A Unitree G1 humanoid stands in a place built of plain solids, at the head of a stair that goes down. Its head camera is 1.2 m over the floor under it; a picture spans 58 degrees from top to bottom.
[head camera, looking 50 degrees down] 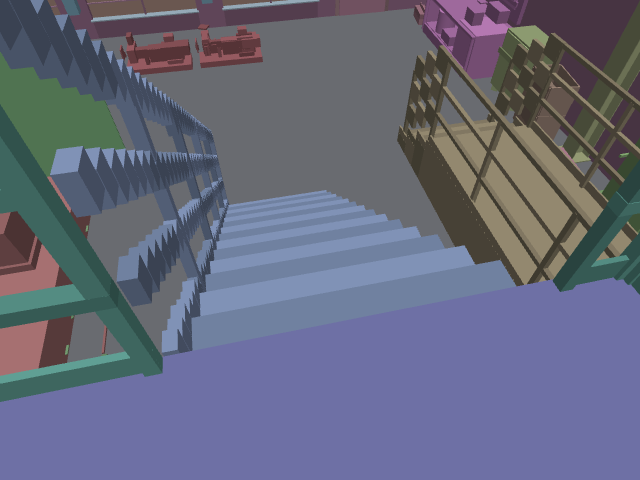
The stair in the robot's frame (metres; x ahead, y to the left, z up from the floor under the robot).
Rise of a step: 0.18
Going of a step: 0.23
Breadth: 1.27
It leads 13 degrees to the left of straight ahead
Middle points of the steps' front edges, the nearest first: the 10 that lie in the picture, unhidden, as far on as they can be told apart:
0.70 -0.16 0.00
0.92 -0.11 -0.18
1.15 -0.06 -0.36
1.37 -0.01 -0.55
1.59 0.04 -0.73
1.82 0.09 -0.91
2.04 0.14 -1.09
2.27 0.19 -1.28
2.49 0.24 -1.46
2.72 0.29 -1.64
